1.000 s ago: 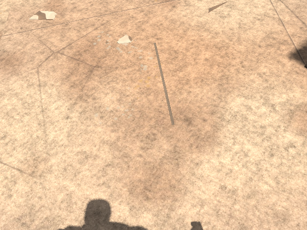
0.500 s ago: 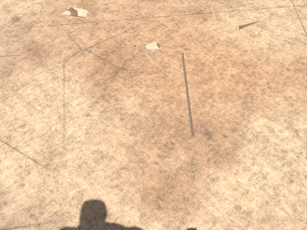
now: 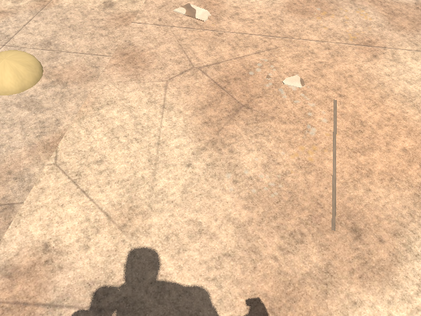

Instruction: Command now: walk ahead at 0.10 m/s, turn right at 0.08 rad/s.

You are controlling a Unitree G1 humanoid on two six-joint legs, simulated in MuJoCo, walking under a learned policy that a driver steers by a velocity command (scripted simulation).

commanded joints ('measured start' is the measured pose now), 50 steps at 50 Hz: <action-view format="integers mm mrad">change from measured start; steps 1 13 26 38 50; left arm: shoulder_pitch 46 -105 -70 -88 -240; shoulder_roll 32 37 158 67 -26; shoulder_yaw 3 18 63 26 -5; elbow -28 -160 -179 -260 -234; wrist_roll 0 -19 -10 -30 -8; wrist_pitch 6 36 45 6 -49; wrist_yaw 4 -37 23 19 -29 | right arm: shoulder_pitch -67 -29 -48 141 180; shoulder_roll -128 -198 -126 -283 -174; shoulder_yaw -36 -79 -56 -112 -65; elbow -40 13 -11 11 85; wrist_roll -10 29 14 -19 36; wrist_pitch -23 66 39 -54 -46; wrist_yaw -17 -42 -32 -1 -15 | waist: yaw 18 -48 -22 -71 -107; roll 129 120 -67 257 148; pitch -110 -61 -163 -26 51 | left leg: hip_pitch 48 278 -273 221 162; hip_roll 233 345 30 471 244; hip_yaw -49 -58 -70 -759 -153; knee -122 8 520 -251 -264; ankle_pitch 698 727 -200 -568 163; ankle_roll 127 150 -182 165 114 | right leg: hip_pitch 107 5 411 -287 -145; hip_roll -20 25 -104 102 18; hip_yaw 41 -32 277 205 11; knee -158 -338 -661 6 -291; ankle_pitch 125 -50 605 -277 221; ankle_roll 5 -47 -316 -95 -22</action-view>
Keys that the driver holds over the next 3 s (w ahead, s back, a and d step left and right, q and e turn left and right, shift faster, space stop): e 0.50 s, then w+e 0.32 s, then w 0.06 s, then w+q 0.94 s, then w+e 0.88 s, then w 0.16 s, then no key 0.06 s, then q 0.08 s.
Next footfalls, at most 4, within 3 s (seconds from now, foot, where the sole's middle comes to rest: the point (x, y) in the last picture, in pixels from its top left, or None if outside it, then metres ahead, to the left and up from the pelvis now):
0.32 right None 0.13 -0.13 -0.78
0.72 left None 0.24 0.09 -0.78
1.16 right None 0.36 -0.27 -0.78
1.64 left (240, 237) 0.73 -0.10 -0.78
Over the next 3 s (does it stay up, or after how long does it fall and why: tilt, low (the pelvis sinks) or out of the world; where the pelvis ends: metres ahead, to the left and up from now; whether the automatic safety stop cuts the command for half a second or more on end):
stays up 1.28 -0.31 0.00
